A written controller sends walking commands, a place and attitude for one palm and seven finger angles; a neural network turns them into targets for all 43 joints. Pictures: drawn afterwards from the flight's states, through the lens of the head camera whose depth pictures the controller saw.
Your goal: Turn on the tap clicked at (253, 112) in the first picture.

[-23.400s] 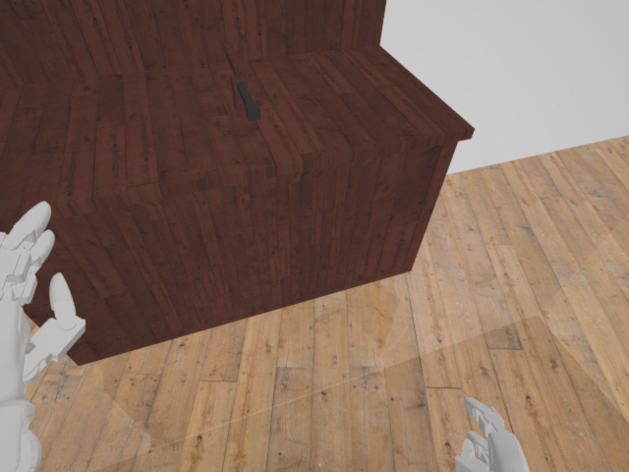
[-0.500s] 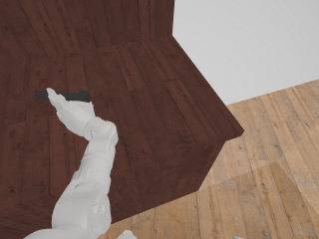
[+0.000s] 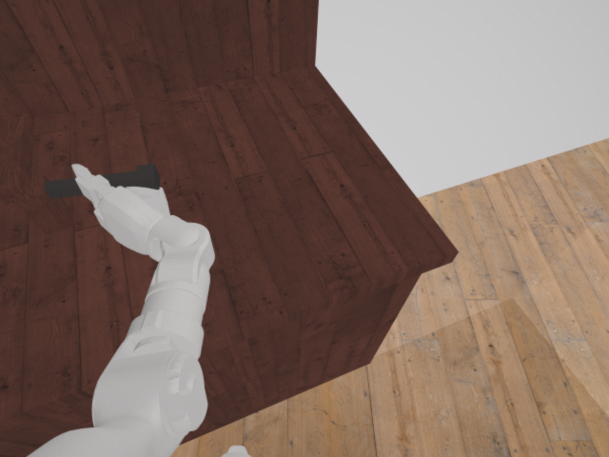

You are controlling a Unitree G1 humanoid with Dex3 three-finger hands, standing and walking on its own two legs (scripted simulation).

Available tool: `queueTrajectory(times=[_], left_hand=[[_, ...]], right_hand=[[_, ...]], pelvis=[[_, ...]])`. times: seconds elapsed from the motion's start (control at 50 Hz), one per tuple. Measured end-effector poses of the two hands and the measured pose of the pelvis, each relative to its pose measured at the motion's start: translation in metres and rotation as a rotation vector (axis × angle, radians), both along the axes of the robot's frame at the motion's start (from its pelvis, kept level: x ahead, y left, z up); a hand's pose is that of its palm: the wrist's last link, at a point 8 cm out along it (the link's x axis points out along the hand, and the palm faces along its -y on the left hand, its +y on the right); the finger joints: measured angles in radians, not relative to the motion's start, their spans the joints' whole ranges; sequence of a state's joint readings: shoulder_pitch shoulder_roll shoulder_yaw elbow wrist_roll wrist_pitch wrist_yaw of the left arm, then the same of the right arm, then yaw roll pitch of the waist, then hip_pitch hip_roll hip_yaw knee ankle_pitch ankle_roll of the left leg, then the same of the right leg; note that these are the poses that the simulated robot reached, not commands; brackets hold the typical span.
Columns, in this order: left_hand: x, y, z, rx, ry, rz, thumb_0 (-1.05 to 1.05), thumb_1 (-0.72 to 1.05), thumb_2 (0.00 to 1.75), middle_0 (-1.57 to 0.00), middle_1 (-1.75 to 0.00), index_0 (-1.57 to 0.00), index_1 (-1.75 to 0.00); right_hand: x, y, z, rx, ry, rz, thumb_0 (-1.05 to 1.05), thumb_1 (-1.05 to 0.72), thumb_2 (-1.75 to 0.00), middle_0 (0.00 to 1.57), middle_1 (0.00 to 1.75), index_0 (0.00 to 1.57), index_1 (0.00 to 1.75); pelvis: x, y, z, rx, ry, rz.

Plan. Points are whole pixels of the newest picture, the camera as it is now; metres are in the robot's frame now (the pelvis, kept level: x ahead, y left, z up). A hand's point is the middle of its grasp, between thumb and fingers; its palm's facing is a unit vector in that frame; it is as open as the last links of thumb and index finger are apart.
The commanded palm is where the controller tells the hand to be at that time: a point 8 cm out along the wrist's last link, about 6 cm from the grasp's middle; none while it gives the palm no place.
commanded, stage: lift the hand up off the lever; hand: left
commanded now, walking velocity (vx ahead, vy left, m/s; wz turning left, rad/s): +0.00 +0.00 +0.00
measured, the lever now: (148, 178) +0.49 +0.21 +0.08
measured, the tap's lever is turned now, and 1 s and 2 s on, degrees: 79 79 79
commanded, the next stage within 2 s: none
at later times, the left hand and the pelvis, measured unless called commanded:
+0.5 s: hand (161, 194) +0.44 +0.18 +0.10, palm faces +0.81 -0.57 -0.11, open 7.8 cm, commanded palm +0.38 +0.18 +0.10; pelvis +0.00 +0.01 +0.01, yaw +1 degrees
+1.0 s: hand (152, 191) +0.42 +0.18 +0.12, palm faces +0.82 -0.56 -0.10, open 7.8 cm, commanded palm +0.36 +0.19 +0.12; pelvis +0.00 -0.01 +0.02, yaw +1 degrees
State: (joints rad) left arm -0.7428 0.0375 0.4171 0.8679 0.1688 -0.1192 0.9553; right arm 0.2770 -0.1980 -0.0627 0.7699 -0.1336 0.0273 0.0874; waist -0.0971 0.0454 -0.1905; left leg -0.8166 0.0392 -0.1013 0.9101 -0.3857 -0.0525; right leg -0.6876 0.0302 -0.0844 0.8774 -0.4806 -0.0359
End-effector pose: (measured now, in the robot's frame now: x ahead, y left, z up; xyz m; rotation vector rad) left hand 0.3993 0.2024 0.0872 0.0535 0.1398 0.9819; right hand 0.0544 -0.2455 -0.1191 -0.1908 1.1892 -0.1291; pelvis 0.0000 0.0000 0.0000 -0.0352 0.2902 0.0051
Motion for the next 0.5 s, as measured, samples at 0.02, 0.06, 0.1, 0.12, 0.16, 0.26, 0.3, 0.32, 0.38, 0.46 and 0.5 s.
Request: queueTrajectory(times=[0.02, 0.06, 0.1, 0.12, 0.16, 0.26, 0.3, 0.32, 0.38, 0.46, 0.5], left_hand=[[-0.001, 0.001, 0.000, 0.000, 0.000, -0.001, 0.01, 0.92, 0.91, -0.16, -0.15, -0.14, -0.15], [-0.003, 0.002, 0.001, -0.003, -0.001, -0.002, 0.01, 0.92, 0.91, -0.16, -0.15, -0.15, -0.15], [-0.006, 0.002, 0.002, -0.001, -0.004, -0.004, 0.02, 0.91, 0.90, -0.16, -0.15, -0.15, -0.15], [-0.007, 0.002, 0.003, 0.000, -0.006, -0.006, 0.02, 0.91, 0.90, -0.16, -0.15, -0.15, -0.15], [-0.009, 0.002, 0.004, 0.000, -0.008, -0.010, 0.02, 0.90, 0.90, -0.16, -0.15, -0.15, -0.15], [-0.013, 0.000, 0.009, -0.006, -0.011, -0.015, 0.02, 0.90, 0.90, -0.16, -0.15, -0.15, -0.15], [-0.013, -0.001, 0.012, -0.003, -0.011, -0.021, 0.02, 0.90, 0.90, -0.16, -0.15, -0.15, -0.15], [-0.013, -0.002, 0.013, 0.000, -0.010, -0.022, 0.02, 0.90, 0.90, -0.16, -0.15, -0.15, -0.15], [-0.014, -0.003, 0.015, 0.005, -0.002, -0.026, 0.02, 0.90, 0.90, -0.16, -0.15, -0.15, -0.15], [-0.014, -0.005, 0.018, -0.001, 0.007, -0.023, 0.02, 0.90, 0.90, -0.16, -0.15, -0.15, -0.15], [-0.014, -0.006, 0.019, -0.004, 0.008, -0.020, 0.02, 0.90, 0.90, -0.16, -0.15, -0.15, -0.15]], right_hand=[[0.000, 0.001, 0.001, 0.001, -0.001, -0.002, 0.01, -0.90, -0.90, 0.20, 0.30, 0.20, 0.30], [0.000, 0.002, 0.002, 0.006, -0.003, -0.005, 0.01, -0.90, -0.90, 0.20, 0.30, 0.20, 0.30], [0.001, 0.004, 0.003, 0.010, -0.008, -0.004, 0.01, -0.90, -0.90, 0.20, 0.30, 0.20, 0.30], [0.002, 0.005, 0.004, 0.012, -0.010, -0.001, 0.01, -0.90, -0.90, 0.20, 0.30, 0.20, 0.30], [0.005, 0.006, 0.005, 0.015, -0.017, 0.005, 0.01, -0.90, -0.90, 0.20, 0.30, 0.20, 0.30], [0.015, 0.010, 0.007, 0.018, -0.045, 0.021, 0.01, -0.90, -0.90, 0.20, 0.30, 0.20, 0.30], [0.020, 0.012, 0.008, 0.020, -0.060, 0.029, 0.01, -0.90, -0.90, 0.20, 0.30, 0.20, 0.30], [0.022, 0.012, 0.009, 0.020, -0.066, 0.032, 0.01, -0.90, -0.90, 0.20, 0.30, 0.20, 0.30], [0.029, 0.014, 0.009, 0.023, -0.084, 0.043, 0.01, -0.90, -0.90, 0.20, 0.30, 0.20, 0.30], [0.034, 0.016, 0.010, 0.026, -0.098, 0.054, 0.01, -0.90, -0.90, 0.20, 0.30, 0.20, 0.30], [0.036, 0.016, 0.010, 0.027, -0.102, 0.058, 0.01, -0.90, -0.90, 0.20, 0.30, 0.20, 0.30]], pelvis=[[0.001, 0.000, 0.001, 0.000, -0.002, -0.001], [0.002, 0.001, 0.002, 0.000, -0.008, -0.002], [0.003, 0.002, 0.003, -0.001, -0.015, -0.002], [0.004, 0.003, 0.004, -0.002, -0.019, -0.001], [0.004, 0.004, 0.004, -0.003, -0.027, 0.000], [0.003, 0.005, 0.006, -0.004, -0.041, 0.004], [0.002, 0.006, 0.006, -0.004, -0.044, 0.005], [0.002, 0.006, 0.006, -0.004, -0.045, 0.005], [0.000, 0.006, 0.007, -0.003, -0.048, 0.008], [-0.001, 0.005, 0.007, -0.002, -0.049, 0.010], [-0.002, 0.005, 0.007, -0.001, -0.049, 0.011]])
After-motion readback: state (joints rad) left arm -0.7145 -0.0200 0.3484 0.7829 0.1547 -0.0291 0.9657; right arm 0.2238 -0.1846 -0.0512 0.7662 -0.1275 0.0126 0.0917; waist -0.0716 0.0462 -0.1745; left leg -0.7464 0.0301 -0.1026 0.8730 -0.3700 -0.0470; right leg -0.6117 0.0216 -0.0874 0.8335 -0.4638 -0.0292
